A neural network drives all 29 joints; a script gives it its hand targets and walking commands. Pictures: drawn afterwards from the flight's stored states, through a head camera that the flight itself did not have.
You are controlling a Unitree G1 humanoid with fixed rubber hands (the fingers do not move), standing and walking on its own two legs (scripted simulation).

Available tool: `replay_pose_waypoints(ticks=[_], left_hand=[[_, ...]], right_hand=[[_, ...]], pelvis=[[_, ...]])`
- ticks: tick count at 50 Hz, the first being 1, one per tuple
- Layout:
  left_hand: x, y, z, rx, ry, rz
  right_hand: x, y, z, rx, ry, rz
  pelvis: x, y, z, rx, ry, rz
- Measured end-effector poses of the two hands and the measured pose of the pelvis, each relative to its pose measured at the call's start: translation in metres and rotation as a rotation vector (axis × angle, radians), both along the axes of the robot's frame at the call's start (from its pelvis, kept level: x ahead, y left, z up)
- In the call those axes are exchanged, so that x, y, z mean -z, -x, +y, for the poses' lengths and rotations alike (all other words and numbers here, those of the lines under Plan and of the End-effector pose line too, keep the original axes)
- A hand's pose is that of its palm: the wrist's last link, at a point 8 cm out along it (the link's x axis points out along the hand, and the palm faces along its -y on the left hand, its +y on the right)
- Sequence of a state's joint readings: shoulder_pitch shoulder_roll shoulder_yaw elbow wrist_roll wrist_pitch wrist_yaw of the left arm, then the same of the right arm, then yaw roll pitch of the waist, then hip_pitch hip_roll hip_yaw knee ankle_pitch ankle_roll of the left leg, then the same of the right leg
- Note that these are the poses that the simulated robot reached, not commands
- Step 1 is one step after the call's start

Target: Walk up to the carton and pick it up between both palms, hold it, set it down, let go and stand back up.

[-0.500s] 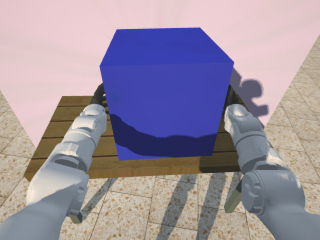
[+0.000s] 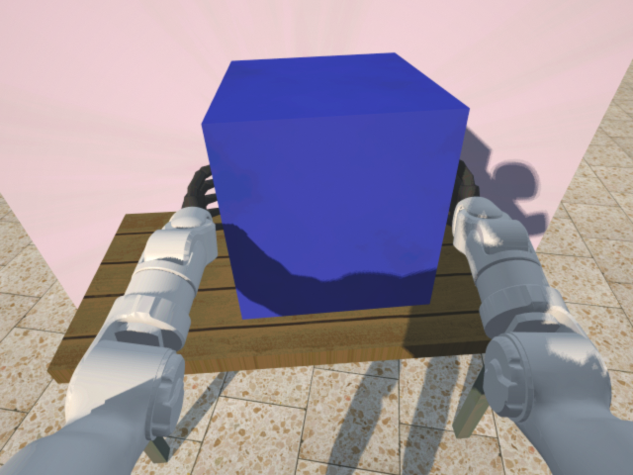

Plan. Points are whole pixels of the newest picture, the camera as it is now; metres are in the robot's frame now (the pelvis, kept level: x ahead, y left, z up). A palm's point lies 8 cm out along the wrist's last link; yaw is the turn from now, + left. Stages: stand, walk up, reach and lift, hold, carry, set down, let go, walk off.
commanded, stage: hold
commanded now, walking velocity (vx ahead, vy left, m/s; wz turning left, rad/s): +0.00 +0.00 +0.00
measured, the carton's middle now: (324, 175) +0.49 -0.01 +0.18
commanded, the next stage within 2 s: none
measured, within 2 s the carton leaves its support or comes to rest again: neither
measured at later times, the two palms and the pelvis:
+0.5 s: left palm (172, 214) +0.38 +0.18 +0.19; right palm (455, 202) +0.38 -0.17 +0.20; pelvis -0.01 +0.01 +0.00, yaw +0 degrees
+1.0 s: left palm (171, 220) +0.39 +0.19 +0.18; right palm (450, 197) +0.39 -0.16 +0.21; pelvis +0.00 +0.01 +0.00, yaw +0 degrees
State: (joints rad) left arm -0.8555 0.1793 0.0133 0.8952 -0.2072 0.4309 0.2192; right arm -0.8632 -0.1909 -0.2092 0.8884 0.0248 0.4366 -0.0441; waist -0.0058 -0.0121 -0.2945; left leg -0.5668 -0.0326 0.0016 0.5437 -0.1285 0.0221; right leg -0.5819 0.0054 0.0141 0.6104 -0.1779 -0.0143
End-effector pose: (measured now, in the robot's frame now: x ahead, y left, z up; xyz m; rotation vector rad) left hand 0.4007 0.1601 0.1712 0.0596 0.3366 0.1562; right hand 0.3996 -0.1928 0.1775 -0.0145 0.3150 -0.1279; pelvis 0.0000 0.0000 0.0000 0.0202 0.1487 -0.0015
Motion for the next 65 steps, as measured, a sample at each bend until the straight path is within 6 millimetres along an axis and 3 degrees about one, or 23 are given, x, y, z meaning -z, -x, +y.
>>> replay_pose_waypoints(ticks=[22, 42, 56, 65], left_hand=[[-0.023, 0.019, 0.019, -0.009, 0.015, -0.032], [-0.012, 0.017, 0.034, 0.003, 0.034, -0.044], [-0.018, 0.016, 0.019, 0.018, -0.066, -0.039], [-0.021, 0.018, 0.010, 0.001, -0.015, -0.037]], right_hand=[[-0.024, 0.018, 0.020, 0.002, -0.017, -0.034], [-0.034, 0.017, 0.035, 0.003, 0.044, -0.052], [-0.027, 0.015, 0.020, 0.006, 0.008, -0.051], [-0.026, 0.016, 0.010, 0.007, -0.007, -0.049]], pelvis=[[-0.003, 0.005, 0.009, 0.001, 0.012, -0.059], [-0.003, 0.007, 0.015, 0.001, 0.020, -0.057], [-0.005, 0.003, 0.010, 0.002, 0.014, -0.061], [-0.006, 0.003, 0.004, 0.003, 0.005, -0.065]])
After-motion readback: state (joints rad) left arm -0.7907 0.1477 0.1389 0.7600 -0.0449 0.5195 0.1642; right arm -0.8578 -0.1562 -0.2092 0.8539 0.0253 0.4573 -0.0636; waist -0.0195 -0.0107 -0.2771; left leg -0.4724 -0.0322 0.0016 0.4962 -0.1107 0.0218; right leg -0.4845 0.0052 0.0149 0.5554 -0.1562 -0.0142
